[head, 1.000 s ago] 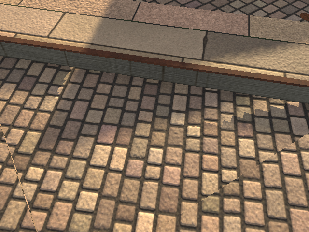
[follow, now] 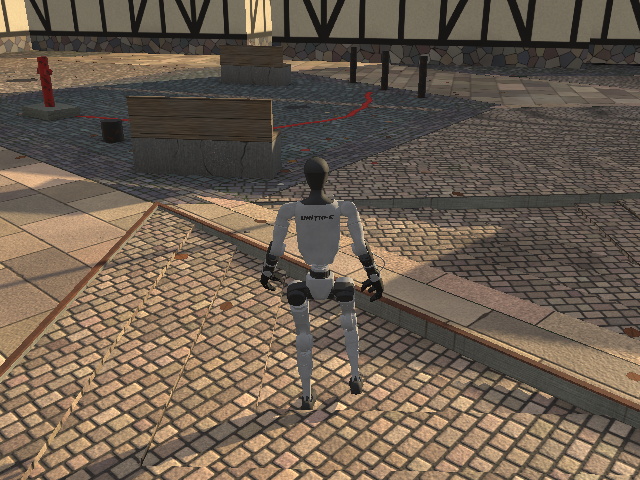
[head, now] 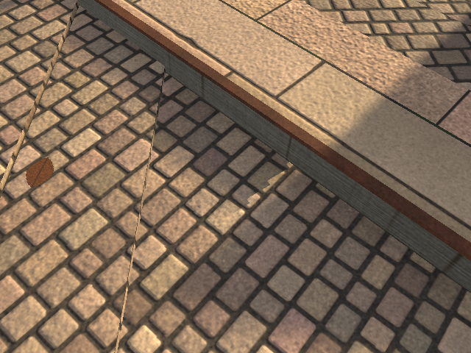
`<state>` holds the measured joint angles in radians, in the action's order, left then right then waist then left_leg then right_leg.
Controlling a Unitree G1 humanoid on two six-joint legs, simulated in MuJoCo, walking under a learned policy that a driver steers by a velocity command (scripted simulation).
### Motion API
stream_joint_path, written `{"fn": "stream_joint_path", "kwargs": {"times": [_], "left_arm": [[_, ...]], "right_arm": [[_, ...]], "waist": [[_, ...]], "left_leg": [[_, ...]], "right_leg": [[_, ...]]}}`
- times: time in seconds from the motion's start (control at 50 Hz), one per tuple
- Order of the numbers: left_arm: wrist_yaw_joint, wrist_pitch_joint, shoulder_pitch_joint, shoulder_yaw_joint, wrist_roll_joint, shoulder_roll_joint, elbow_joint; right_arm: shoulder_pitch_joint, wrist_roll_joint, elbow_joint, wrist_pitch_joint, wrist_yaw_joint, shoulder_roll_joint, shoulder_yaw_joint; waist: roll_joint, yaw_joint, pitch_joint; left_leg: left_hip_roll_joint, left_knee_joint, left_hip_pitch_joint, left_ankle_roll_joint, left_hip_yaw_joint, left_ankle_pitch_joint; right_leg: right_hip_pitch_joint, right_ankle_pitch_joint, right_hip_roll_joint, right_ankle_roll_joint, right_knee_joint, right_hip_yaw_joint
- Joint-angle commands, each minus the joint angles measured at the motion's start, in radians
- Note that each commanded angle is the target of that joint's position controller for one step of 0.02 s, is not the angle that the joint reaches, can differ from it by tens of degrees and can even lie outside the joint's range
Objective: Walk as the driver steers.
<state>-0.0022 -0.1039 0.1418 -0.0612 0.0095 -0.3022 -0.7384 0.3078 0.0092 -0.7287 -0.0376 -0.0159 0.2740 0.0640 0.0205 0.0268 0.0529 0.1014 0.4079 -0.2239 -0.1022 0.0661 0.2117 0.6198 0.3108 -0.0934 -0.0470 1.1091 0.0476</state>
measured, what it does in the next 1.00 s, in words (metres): walks ahead, turning left: right foot, then left foot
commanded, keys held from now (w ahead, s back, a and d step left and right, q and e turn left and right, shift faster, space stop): w+q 1.00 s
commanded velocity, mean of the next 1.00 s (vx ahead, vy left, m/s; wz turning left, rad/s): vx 0.50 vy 0.00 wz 0.60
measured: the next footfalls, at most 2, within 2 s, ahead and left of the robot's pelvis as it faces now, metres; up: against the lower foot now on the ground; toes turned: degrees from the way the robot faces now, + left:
right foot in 0.26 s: +0.36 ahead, -0.11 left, +0.00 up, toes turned +13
left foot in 0.72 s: +0.53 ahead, +0.23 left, +0.00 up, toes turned +27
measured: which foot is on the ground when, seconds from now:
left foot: down 0.00-0.26, up 0.28-0.70, down 0.72-1.00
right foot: up 0.00-0.24, down 0.26-0.80, up 0.82-1.00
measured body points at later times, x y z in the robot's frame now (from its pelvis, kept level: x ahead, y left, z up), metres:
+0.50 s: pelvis +0.29 -0.03 +0.00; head +0.32 -0.02 +0.45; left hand +0.28 +0.27 -0.12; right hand +0.51 -0.25 -0.10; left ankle +0.29 +0.13 -0.67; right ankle +0.32 -0.12 -0.74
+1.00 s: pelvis +0.52 +0.13 +0.00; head +0.54 +0.17 +0.45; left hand +0.53 +0.46 -0.10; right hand +0.75 -0.06 -0.10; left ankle +0.49 +0.21 -0.74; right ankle +0.66 +0.00 -0.68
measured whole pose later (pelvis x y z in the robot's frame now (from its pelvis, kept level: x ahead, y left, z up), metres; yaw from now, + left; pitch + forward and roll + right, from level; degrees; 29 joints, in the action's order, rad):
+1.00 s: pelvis +0.52 +0.13 +0.00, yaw +35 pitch +1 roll -1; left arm 0.02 -0.10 0.09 -0.04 0.01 -0.32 -0.74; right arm 0.32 0.01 -0.68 -0.02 0.00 0.29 0.07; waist 0.03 0.04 0.06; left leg 0.09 0.40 -0.24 -0.08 0.10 0.17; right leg 0.55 0.30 -0.09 -0.06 0.95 0.06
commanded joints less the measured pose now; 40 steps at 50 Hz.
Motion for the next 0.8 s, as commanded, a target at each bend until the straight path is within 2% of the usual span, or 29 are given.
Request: {"fn": "stream_joint_path", "kwargs": {"times": [0.02,0.06,0.1,0.14,0.2,0.22,0.24,0.26,0.28,0.3,0.32,0.34,0.36,0.38,0.42,0.46,0.5,0.54,0.6,0.64,0.68,0.72,0.74,0.76,0.78,0.8], "left_arm": [[0.000,-0.005,-0.059,-0.014,0.013,-0.065,0.085],[0.010,-0.009,-0.129,-0.001,0.010,-0.033,0.100],[0.020,-0.012,-0.186,-0.001,-0.005,-0.040,0.119],[0.024,-0.013,-0.228,-0.008,-0.012,-0.060,0.139],[0.028,-0.023,-0.193,-0.023,-0.015,-0.098,0.136],[0.025,-0.028,-0.137,-0.031,-0.012,-0.111,0.123],[0.020,-0.033,-0.031,-0.046,-0.004,-0.135,0.099],[0.012,-0.032,0.121,-0.058,0.012,-0.173,0.084],[0.012,-0.021,0.236,-0.076,0.019,-0.241,0.054],[0.018,-0.016,0.232,-0.062,-0.011,-0.172,0.053],[0.012,-0.010,0.172,-0.045,-0.016,-0.107,0.068],[0.009,-0.001,0.107,-0.036,-0.006,-0.089,0.074],[0.009,0.002,0.071,-0.029,0.000,-0.071,0.063],[0.007,-0.001,0.053,-0.023,0.007,-0.059,0.056],[0.010,-0.009,0.039,-0.024,-0.001,-0.055,0.039],[0.010,-0.017,0.046,-0.034,-0.006,-0.087,0.019],[0.008,-0.017,0.060,-0.043,-0.005,-0.114,0.003],[0.006,-0.011,0.058,-0.045,-0.006,-0.125,-0.008],[0.002,0.003,0.088,-0.046,-0.012,-0.142,-0.027],[0.002,0.015,0.122,-0.049,-0.018,-0.158,-0.043],[0.003,0.031,0.145,-0.054,-0.030,-0.178,-0.058],[0.000,0.045,0.141,-0.063,-0.041,-0.209,-0.062],[-0.004,0.052,0.148,-0.065,-0.044,-0.218,-0.060],[-0.007,0.058,0.161,-0.060,-0.046,-0.216,-0.063],[-0.006,0.052,0.184,-0.046,-0.038,-0.192,-0.064],[0.008,0.036,0.172,-0.006,-0.004,-0.098,-0.006]], "right_arm": [[-0.042,0.008,0.072,-0.020,0.030,0.179,0.047],[-0.010,0.009,0.057,-0.012,0.042,0.180,0.048],[0.040,0.014,0.035,-0.010,0.043,0.186,0.052],[0.076,0.022,0.013,-0.009,0.043,0.172,0.050],[0.074,0.017,0.005,-0.001,0.052,0.168,0.054],[0.059,0.015,0.011,0.002,0.052,0.167,0.055],[0.034,0.013,0.024,0.003,0.047,0.147,0.047],[0.015,-0.001,0.050,0.003,0.040,0.111,0.031],[0.181,0.022,0.058,-0.005,0.037,0.029,0.007],[0.199,0.032,0.046,-0.007,0.037,0.103,0.010],[0.089,0.033,0.052,-0.003,0.036,0.179,0.032],[0.008,0.019,0.075,0.003,0.038,0.187,0.035],[-0.038,0.004,0.090,0.004,0.035,0.174,0.037],[-0.031,0.005,0.093,0.009,0.030,0.154,0.039],[-0.003,0.018,0.090,0.021,0.025,0.106,0.031],[-0.038,0.013,0.111,0.028,0.025,0.086,0.024],[-0.069,0.008,0.124,0.027,0.021,0.081,0.020],[-0.104,0.012,0.129,0.020,0.011,0.078,0.017],[-0.198,0.012,0.150,0.007,-0.008,0.059,0.007],[-0.256,0.014,0.173,0.007,-0.020,0.054,0.002],[-0.291,0.014,0.199,0.013,-0.029,0.060,0.002],[-0.270,0.008,0.210,0.018,-0.035,0.092,0.018],[-0.216,0.005,0.202,0.020,-0.034,0.124,0.034],[-0.100,0.007,0.169,0.022,-0.031,0.162,0.059],[0.055,0.013,0.121,0.031,-0.017,0.222,0.094],[0.158,0.026,0.095,0.036,0.001,0.322,0.122]], "waist": [[-0.058,-0.022,-0.056],[-0.090,0.009,-0.055],[-0.105,0.038,-0.047],[-0.106,0.047,-0.029],[-0.135,0.013,-0.032],[-0.148,-0.015,-0.055],[-0.135,-0.073,-0.123],[-0.079,-0.144,-0.268],[0.214,-0.097,-0.435],[0.253,-0.098,-0.427],[0.134,-0.122,-0.262],[0.049,-0.107,-0.155],[0.022,-0.086,-0.073],[0.050,-0.055,-0.054],[0.081,-0.033,-0.043],[0.063,-0.032,-0.028],[0.044,-0.039,-0.034],[0.036,-0.049,-0.033],[0.029,-0.090,-0.014],[0.029,-0.111,0.005],[0.045,-0.112,0.023],[0.063,-0.076,-0.006],[0.059,-0.042,-0.052],[0.029,0.025,-0.135],[-0.019,0.092,-0.230],[-0.209,0.105,-0.324]], "left_leg": [[-0.214,-0.147,0.014,-0.155,0.178,-0.495],[-0.168,-0.133,-0.026,-0.115,0.144,-0.433],[-0.180,-0.142,-0.029,-0.097,0.183,-0.333],[-0.208,-0.112,0.030,-0.090,0.245,-0.266],[-0.254,-0.028,0.139,-0.077,0.324,-0.297],[-0.245,0.021,0.148,-0.067,0.332,-0.375],[-0.194,0.132,0.128,-0.040,0.307,-0.463],[-0.135,0.371,0.008,-0.008,0.257,-0.356],[0.022,0.746,-0.362,0.074,0.149,0.195],[-0.032,0.892,-0.506,0.084,0.155,0.383],[-0.083,0.931,-0.552,0.090,0.143,0.293],[-0.121,0.907,-0.529,0.093,0.091,0.216],[-0.152,0.859,-0.507,0.093,0.077,0.177],[-0.185,0.820,-0.455,0.089,0.078,0.145],[-0.207,0.764,-0.409,0.089,0.055,0.131],[-0.225,0.694,-0.439,0.102,0.046,0.087],[-0.235,0.622,-0.472,0.112,0.044,0.000],[-0.231,0.520,-0.467,0.112,0.026,-0.112],[-0.210,0.361,-0.417,0.105,-0.034,-0.232],[-0.201,0.299,-0.417,0.093,-0.060,-0.223],[-0.189,0.254,-0.425,0.070,-0.081,-0.132],[-0.139,0.224,-0.353,0.034,-0.130,-0.027],[-0.093,0.211,-0.253,0.008,-0.167,0.012],[-0.045,0.145,-0.047,-0.028,-0.200,-0.046],[-0.050,0.128,0.274,-0.079,-0.147,-0.123],[-0.307,0.071,0.624,-0.234,0.300,0.080]], "right_leg": [[0.004,-0.221,0.017,-0.028,-0.264,-0.012],[-0.086,-0.392,0.072,-0.029,-0.451,-0.030],[-0.140,-0.476,0.104,-0.020,-0.545,-0.030],[-0.130,-0.451,0.108,0.000,-0.604,0.002],[-0.141,-0.333,0.098,0.042,-0.632,0.031],[-0.212,-0.293,0.104,0.063,-0.641,0.019],[-0.376,-0.308,0.100,0.095,-0.669,0.004],[-0.657,-0.290,-0.020,0.151,-0.624,0.108],[-1.052,-0.125,-0.273,0.329,-0.661,0.545],[-1.047,0.145,-0.332,0.336,-0.763,0.764],[-0.900,0.225,-0.287,0.287,-0.803,0.625],[-0.745,0.129,-0.248,0.252,-0.825,0.489],[-0.613,0.017,-0.213,0.246,-0.854,0.389],[-0.535,-0.053,-0.182,0.234,-0.879,0.314],[-0.467,-0.121,-0.154,0.233,-0.929,0.201],[-0.456,-0.194,-0.170,0.254,-0.966,0.132],[-0.490,-0.260,-0.179,0.263,-0.980,0.068],[-0.516,-0.324,-0.157,0.245,-0.979,-0.019],[-0.540,-0.365,-0.133,0.213,-0.965,-0.126],[-0.590,-0.375,-0.151,0.203,-0.952,-0.151],[-0.656,-0.445,-0.180,0.191,-0.921,-0.166],[-0.710,-0.725,-0.192,0.170,-0.817,-0.201],[-0.715,-0.905,-0.181,0.157,-0.699,-0.225],[-0.665,-0.994,-0.155,0.129,-0.517,-0.256],[-0.465,-0.879,-0.128,0.087,-0.297,-0.258],[-0.041,-0.152,-0.019,0.025,0.059,-0.245]]}}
